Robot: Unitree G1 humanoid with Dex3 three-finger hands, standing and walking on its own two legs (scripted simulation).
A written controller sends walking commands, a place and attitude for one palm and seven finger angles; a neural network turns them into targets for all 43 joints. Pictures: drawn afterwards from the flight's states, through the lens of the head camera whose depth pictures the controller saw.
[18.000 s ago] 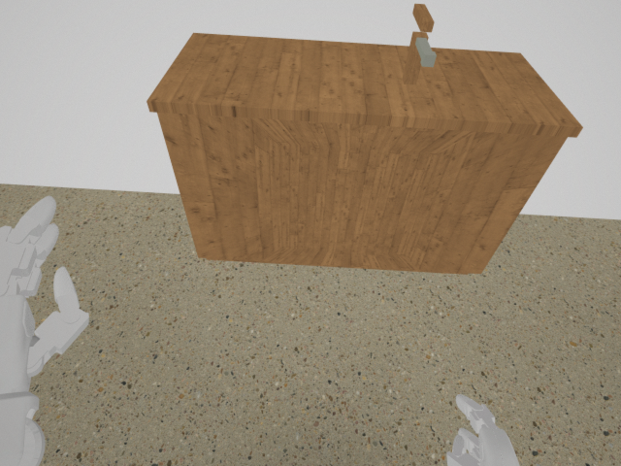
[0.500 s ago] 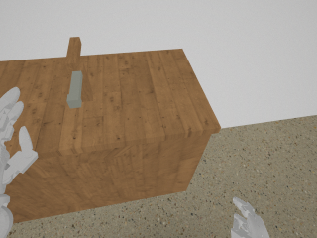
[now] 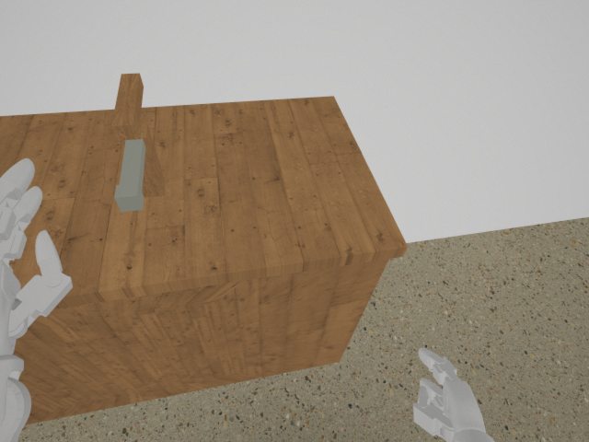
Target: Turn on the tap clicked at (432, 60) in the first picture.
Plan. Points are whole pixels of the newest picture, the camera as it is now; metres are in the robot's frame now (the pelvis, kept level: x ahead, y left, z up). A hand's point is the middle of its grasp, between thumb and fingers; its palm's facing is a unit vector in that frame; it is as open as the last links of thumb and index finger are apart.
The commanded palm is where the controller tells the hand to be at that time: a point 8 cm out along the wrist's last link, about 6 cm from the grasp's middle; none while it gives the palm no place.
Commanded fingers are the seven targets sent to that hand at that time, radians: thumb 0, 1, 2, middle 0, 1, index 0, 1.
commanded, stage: shuffle to correct the standing spot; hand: left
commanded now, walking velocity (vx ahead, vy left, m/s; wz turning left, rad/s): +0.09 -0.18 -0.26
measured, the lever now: (129, 197) +0.37 +0.28 +0.11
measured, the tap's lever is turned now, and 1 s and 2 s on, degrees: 0 0 0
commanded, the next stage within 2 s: come to a stop and stand still in 0.16 s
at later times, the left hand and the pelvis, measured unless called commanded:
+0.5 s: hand (172, 232) +0.28 +0.18 +0.17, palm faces +0.27 -0.85 -0.45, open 7.4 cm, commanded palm +0.23 +0.23 +0.18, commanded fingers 0.00 0.90 0.90 -0.20 -0.30 -0.20 -0.30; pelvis +0.05 -0.04 +0.00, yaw -4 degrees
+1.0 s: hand (114, 236) +0.27 +0.24 +0.16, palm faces +0.32 -0.87 -0.38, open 7.4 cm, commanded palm +0.23 +0.27 +0.18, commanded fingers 0.00 0.90 0.90 -0.20 -0.30 -0.20 -0.30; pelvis +0.05 +0.01 +0.01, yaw -4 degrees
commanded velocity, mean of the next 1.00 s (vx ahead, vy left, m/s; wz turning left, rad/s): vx -0.02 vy -0.03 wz -0.01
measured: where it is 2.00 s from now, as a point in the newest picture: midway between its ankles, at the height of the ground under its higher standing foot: outside the picture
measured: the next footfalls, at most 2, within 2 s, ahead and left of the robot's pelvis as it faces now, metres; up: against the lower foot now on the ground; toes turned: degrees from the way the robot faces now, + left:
left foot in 0.42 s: +0.13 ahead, +0.09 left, +0.00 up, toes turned -1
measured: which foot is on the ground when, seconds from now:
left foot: down 0.00-0.22, up 0.24-0.40, down 0.42-1.00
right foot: down 0.00-1.00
